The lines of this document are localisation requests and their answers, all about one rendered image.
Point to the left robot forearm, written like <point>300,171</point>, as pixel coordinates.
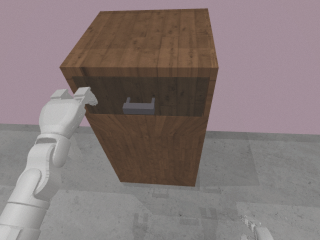
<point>23,215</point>

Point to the handle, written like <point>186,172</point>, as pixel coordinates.
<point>139,108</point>

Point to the left robot hand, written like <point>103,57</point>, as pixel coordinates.
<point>63,114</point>

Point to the cabinet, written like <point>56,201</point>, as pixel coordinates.
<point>149,149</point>

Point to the right robot hand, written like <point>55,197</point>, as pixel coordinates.
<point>260,232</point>

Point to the drawer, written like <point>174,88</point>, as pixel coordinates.
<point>174,96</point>

